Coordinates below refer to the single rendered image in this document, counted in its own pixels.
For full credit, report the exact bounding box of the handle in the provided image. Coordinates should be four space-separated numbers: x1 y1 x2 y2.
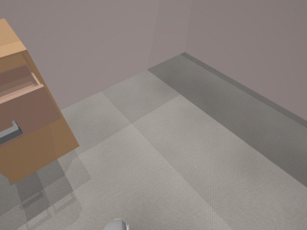
0 120 23 145

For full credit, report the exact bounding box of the robot left thigh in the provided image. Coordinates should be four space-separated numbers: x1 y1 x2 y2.
103 219 130 230

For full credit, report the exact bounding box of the cabinet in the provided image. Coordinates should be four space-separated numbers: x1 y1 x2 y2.
0 18 80 183

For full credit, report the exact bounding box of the drawer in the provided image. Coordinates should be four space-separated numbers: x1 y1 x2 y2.
0 64 61 149

